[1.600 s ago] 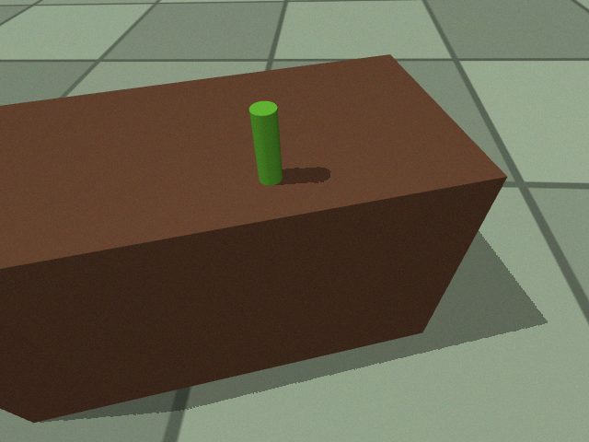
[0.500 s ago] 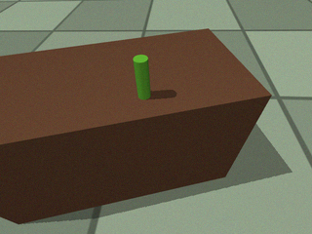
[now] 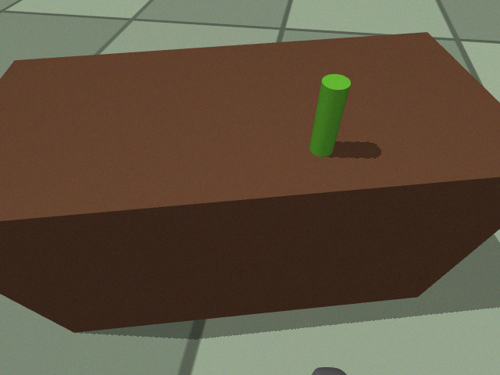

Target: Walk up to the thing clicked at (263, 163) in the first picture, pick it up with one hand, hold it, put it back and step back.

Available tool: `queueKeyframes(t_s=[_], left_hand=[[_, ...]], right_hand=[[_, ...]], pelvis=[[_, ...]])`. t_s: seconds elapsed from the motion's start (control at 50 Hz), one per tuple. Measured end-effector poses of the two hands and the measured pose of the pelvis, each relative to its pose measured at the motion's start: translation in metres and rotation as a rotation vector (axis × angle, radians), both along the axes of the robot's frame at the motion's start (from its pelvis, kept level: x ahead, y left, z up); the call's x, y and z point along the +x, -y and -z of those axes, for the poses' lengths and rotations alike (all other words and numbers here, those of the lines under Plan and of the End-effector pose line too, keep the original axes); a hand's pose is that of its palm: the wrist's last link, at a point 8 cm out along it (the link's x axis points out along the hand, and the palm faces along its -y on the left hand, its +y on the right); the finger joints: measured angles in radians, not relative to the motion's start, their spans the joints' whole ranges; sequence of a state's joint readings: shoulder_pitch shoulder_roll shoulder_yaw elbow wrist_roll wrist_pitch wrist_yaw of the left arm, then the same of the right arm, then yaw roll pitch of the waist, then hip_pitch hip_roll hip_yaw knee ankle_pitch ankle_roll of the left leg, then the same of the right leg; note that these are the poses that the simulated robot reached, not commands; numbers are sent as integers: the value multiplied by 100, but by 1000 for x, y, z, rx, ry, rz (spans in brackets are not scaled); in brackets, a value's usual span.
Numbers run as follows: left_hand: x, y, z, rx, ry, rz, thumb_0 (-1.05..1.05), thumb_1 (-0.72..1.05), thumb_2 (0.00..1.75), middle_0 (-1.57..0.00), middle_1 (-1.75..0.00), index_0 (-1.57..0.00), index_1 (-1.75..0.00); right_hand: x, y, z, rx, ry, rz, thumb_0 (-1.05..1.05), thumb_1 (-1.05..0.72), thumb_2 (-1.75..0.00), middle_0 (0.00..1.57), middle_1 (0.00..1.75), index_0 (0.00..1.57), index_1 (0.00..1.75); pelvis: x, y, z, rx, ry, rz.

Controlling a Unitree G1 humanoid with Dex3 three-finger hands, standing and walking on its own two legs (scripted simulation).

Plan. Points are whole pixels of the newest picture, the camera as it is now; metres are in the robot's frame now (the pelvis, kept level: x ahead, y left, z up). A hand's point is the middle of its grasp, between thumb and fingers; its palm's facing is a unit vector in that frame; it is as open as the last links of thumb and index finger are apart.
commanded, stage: walk up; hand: right
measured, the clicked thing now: (327, 118) +0.57 -0.16 +0.08
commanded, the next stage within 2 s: none
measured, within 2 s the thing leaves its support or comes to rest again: neither
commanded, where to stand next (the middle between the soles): +0.13 +0.04 m, yaw +2 degrees
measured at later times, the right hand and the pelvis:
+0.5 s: hand (372, 350) +0.19 -0.20 -0.15, palm faces -0.14 +0.92 -0.36, open 7.4 cm; pelvis +0.09 +0.06 +0.00, yaw +5 degrees
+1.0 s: hand (366, 338) +0.21 -0.19 -0.14, palm faces -0.07 +0.92 -0.38, open 7.4 cm; pelvis +0.09 +0.07 +0.00, yaw +4 degrees
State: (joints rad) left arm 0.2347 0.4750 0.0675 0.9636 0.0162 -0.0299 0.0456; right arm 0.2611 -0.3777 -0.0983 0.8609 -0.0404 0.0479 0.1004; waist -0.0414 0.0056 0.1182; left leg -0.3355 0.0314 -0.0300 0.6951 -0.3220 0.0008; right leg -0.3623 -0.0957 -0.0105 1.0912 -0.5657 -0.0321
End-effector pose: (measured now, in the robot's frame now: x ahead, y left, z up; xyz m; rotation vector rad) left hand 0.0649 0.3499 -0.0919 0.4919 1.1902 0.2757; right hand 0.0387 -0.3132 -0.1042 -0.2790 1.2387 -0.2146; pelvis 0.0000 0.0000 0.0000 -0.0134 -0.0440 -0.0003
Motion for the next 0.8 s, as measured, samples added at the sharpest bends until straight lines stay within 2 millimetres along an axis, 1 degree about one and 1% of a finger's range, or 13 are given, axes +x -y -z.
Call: queueKeyframes(t_s=[0.08, 0.16, 0.22, 0.26, 0.34, 0.42, 0.48, 0.54, 0.58, 0.64, 0.7, 0.76, 0.8], left_hand=[[27, 5, -9, -47, 57, 20, 1, 90, 90, -20, -30, -21, -30], [44, 9, -13, -43, 80, 31, 0, 90, 90, -20, -30, -21, -30], [49, 10, -11, -28, 93, 10, 0, 90, 90, -20, -30, -21, -30], [49, 11, -12, -35, 95, -15, 0, 90, 90, -20, -30, -21, -30], [51, 9, -17, -57, 94, -53, 0, 90, 90, -21, -30, -21, -30], [57, -2, -17, -82, 82, -66, 0, 90, 90, -21, -30, -21, -30], [63, -18, -7, -102, 77, -76, 0, 90, 90, -21, -30, -21, -30], [70, -35, 11, -122, 66, -97, 0, 90, 90, -21, -30, -21, -30], [74, -41, 18, -140, 49, -115, 0, 90, 90, -20, -30, -21, -30], [83, -45, 23, -166, 36, -130, 1, 90, 90, -20, -30, -21, -30], [91, -45, 26, -179, 38, -122, 1, 90, 90, -20, -30, -21, -30], [98, -42, 27, -177, 31, -99, 0, 90, 90, -20, -30, -20, -30], [103, -37, 27, -167, 29, -80, 0, 90, 90, -20, -30, -20, -30]], right_hand=[[12, -20, -1, 24, -10, -18, 1, -90, -90, 20, 30, 21, 30], [33, -26, 9, 33, -3, -33, 1, -90, -90, 20, 30, 21, 30], [56, -28, 23, 35, 8, -34, 1, -90, -90, 20, 30, 21, 30], [75, -35, 26, 35, 7, -48, 1, -90, -90, 20, 30, 21, 30], [108, -48, 22, 32, 18, -102, 1, -90, -90, 20, 30, 21, 30], [132, -59, 13, 11, 31, -140, 1, -90, -90, 20, 30, 21, 30], [143, -67, 8, -24, 32, -163, 1, -90, -90, 20, 30, 21, 30], [150, -77, 4, -71, 42, -166, 1, -90, -90, 20, 30, 21, 30], [153, -84, -3, -87, 54, -169, 1, -90, -90, 20, 30, 21, 30], [159, -91, -14, -104, 65, -176, 1, -90, -90, 20, 30, 21, 30], [167, -93, -18, -115, 84, -183, 1, -90, -90, 20, 30, 21, 30], [173, -89, -17, -118, 105, -177, 1, -90, -90, 20, 30, 21, 30], [175, -84, -11, -113, 116, -166, 1, -90, -90, 20, 30, 21, 30]], pelvis=[[20, -11, -7, 17, -4, -17], [40, -16, -4, 31, 4, -30], [53, -18, 3, 20, 17, -36], [59, -21, 2, 14, 17, -48], [70, -31, -6, 23, 6, -58], [79, -45, -10, 25, -14, -68], [85, -57, -7, 23, -22, -79], [88, -70, 1, 45, -10, -76], [91, -75, 0, 35, -11, -76], [96, -79, -4, 10, -18, -90], [97, -79, -5, 7, -26, -79], [96, -77, -3, 8, -26, -70], [95, -73, 0, 12, -25, -62]])
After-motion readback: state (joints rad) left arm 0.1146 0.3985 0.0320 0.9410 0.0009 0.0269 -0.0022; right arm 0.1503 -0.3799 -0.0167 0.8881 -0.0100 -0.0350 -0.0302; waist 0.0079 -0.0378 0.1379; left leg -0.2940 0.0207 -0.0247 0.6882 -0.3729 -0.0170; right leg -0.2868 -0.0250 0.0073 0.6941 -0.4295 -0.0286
